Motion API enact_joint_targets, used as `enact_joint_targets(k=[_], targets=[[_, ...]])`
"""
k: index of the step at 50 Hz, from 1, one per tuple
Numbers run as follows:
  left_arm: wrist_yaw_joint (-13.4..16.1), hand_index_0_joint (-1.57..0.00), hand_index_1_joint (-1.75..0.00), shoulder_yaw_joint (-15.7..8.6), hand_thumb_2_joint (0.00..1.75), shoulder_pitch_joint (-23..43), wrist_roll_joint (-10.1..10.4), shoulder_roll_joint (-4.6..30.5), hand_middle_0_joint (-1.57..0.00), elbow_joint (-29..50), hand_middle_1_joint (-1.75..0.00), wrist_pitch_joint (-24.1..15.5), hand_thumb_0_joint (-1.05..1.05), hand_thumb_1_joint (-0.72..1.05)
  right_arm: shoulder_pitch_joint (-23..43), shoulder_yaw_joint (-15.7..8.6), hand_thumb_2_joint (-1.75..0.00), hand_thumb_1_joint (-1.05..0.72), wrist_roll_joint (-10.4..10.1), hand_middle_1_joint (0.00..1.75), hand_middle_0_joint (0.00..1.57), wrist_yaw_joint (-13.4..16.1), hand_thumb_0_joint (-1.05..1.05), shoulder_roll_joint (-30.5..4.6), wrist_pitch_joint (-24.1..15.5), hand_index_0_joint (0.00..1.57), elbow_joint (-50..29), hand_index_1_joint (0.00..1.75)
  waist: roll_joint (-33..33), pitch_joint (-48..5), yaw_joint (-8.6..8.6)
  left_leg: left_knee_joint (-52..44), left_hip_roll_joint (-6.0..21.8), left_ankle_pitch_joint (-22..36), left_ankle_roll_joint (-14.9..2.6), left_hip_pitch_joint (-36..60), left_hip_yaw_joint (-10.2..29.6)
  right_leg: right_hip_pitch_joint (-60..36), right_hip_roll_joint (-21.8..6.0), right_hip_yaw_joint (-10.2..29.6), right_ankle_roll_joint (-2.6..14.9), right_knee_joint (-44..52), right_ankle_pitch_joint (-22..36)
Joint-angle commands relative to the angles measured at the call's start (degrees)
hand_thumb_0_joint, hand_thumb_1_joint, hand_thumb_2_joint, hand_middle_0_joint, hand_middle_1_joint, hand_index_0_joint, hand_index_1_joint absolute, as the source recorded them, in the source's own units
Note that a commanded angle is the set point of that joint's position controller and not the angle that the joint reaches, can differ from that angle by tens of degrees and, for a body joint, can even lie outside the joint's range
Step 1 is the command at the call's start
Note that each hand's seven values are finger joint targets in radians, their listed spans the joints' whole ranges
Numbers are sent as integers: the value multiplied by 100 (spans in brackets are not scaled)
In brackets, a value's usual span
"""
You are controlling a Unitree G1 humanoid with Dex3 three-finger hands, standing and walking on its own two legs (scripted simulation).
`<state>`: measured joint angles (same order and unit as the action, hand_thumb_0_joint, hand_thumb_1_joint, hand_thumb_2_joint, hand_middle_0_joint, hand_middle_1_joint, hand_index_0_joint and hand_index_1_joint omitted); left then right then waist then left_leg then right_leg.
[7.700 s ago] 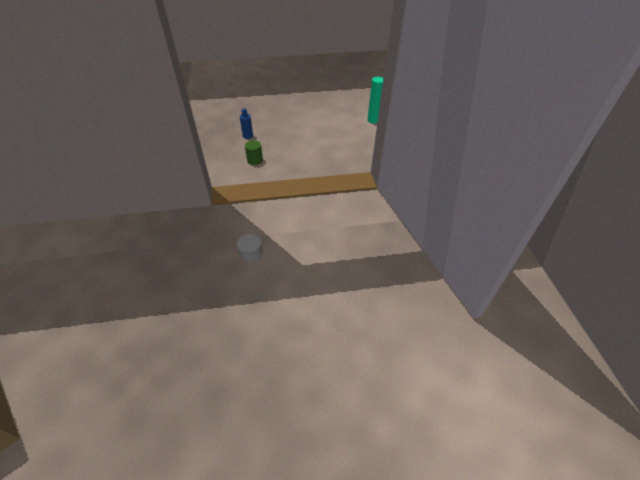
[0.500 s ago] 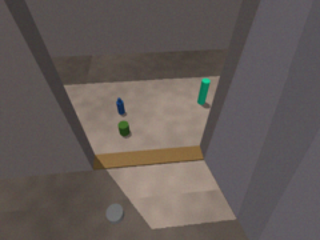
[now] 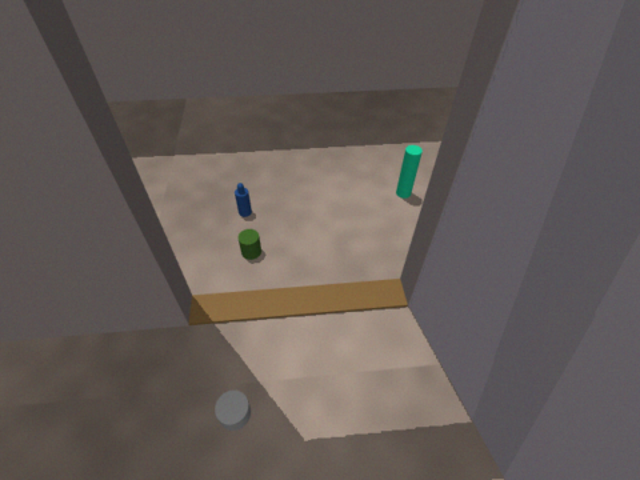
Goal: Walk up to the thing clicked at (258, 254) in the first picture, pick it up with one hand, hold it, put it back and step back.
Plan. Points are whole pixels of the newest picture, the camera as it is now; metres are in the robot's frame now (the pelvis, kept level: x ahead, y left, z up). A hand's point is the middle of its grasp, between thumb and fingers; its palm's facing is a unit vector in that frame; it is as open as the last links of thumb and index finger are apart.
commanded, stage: walk up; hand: left
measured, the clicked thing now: (233, 410) +0.42 +0.26 -0.75
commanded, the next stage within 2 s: stand in 0.98 s
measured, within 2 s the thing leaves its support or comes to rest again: neither
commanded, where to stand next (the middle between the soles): +0.02 +0.02 m, yaw +0 degrees
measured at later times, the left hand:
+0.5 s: hand out of the picture +0.06 +0.25 -0.16, palm faces +0.00 -0.94 -0.33, open 7.4 cm
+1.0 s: hand out of the picture +0.08 +0.25 -0.16, palm faces -0.01 -0.94 -0.33, open 7.4 cm
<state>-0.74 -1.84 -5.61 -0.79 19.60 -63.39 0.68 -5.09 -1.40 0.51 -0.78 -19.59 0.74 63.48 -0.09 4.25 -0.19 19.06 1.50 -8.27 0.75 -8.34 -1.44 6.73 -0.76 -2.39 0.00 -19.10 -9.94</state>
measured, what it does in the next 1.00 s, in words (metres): stands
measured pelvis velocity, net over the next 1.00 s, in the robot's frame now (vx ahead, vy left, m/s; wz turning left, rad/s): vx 0.00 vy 0.00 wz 0.00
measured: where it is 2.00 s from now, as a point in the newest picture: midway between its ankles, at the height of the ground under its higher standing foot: outside the picture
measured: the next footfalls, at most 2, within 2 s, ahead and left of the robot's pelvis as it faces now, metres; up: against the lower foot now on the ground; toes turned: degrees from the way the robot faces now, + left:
none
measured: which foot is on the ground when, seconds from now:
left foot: down 0.00-1.00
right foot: down 0.00-1.00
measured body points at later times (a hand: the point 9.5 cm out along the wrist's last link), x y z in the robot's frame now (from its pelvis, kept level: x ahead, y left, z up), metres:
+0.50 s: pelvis +0.00 +0.00 +0.00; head +0.02 +0.00 +0.45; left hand +0.07 +0.30 -0.13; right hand +0.07 -0.30 -0.14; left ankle +0.02 +0.13 -0.75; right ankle +0.01 -0.12 -0.75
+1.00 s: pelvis +0.00 +0.00 +0.00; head +0.02 +0.00 +0.45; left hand +0.08 +0.30 -0.13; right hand +0.08 -0.30 -0.13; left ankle +0.02 +0.13 -0.75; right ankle +0.01 -0.12 -0.75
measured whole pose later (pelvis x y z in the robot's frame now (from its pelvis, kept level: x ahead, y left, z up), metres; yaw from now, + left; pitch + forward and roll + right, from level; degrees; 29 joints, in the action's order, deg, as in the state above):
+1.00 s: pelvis +0.00 +0.00 +0.00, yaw +0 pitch -2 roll +0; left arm -1.1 -1.7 -5.8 -0.8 19.7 -63.2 0.4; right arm -6.0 -0.8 0.5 -0.8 -20.0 0.2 63.2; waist -0.2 3.8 0.0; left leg 19.2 1.7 -8.5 1.0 -9.0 -1.4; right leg 7.6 -0.6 -2.3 0.2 -19.5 -10.3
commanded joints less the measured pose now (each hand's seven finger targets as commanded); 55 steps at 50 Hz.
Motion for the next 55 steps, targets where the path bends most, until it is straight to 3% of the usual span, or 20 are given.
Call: enact_joint_targets(k=[1, 8, 27, 35, 48, 49, 50, 53, 55], targets=[[83, -20, -30, -225, 90, 101, 5, 1200, -20, 347, -30, -125, 0, 90, 212, -217, -90, -90, -4, 30, 20, 66, 0, -1227, -130, 20, -347, 30, -94, -436, 0, -399, 647, -144, -213, 79, 686, 158, -648, 668, 174, 436, -81], [61, -20, -30, -239, 90, 40, -9, 1208, -20, 331, -30, -142, 0, 90, 172, -217, -90, -90, 5, 30, 20, 48, 0, -1237, -149, 20, -347, 30, -44, -341, -6, -432, 621, -512, -229, -68, 745, 269, -638, 734, 173, 491, -352], [79, -20, -30, -217, 90, 71, 33, 1236, -20, 355, -30, -154, 0, 90, 49, -171, -90, -90, -41, 30, 20, 77, 0, -1276, -172, 20, -375, 30, -22, -577, 22, -227, 646, 402, -210, 85, 655, 44, -649, 674, 175, 248, 581], [80, -20, -30, -197, 90, 108, 24, 1217, -20, 374, -30, -156, 0, 90, 137, -165, -90, -90, -30, 30, 20, 74, 0, -1250, -157, 20, -387, 30, -47, -531, 19, -292, 647, 216, -196, 97, 642, 104, -667, 712, 190, 351, 378], [64, -20, -30, -207, 90, 129, 32, 1231, -20, 400, -30, -157, 0, 90, 166, -160, -90, -90, -37, 30, 20, 68, 0, -1269, -182, 20, -427, 30, -39, -597, 3, -257, 639, 346, -194, 96, 627, 30, -658, 690, 182, 289, 512], [65, -20, -30, -111, 90, 44, 1, 1156, -20, 317, -30, -190, 0, 90, 67, -97, -90, -90, 34, 30, 20, 83, 0, -1158, -202, 20, -309, 30, -15, -842, 13, -408, 644, -274, -181, 256, 595, -23, -715, 733, 167, 506, -213], [73, -20, -30, -120, 90, 168, -40, 1230, -20, 343, -30, -203, 0, 90, 111, -112, -90, -90, 57, 30, 20, 88, 0, -1150, -208, 20, -328, 30, 79, -629, 43, -404, 597, -349, -160, 172, 595, 137, -706, 769, 158, 583, -508], [83, -20, -30, -107, 90, 224, -35, 1298, -20, 348, -30, -230, 0, 90, 6, -114, -90, -90, 58, 30, 20, 77, 0, -1212, -205, 20, -274, 30, 102, -415, 82, -358, 574, -384, -187, 142, 562, 329, -730, 843, 147, 685, -651], [92, -20, -30, -81, 90, 108, -14, 1263, -20, 317, -30, -253, 0, 90, 10, -121, -90, -90, 45, 30, 20, 77, 0, -1249, -234, 20, -266, 30, 17, -436, 63, -380, 640, -61, -199, 207, 604, 241, -722, 781, 133, 597, -219]])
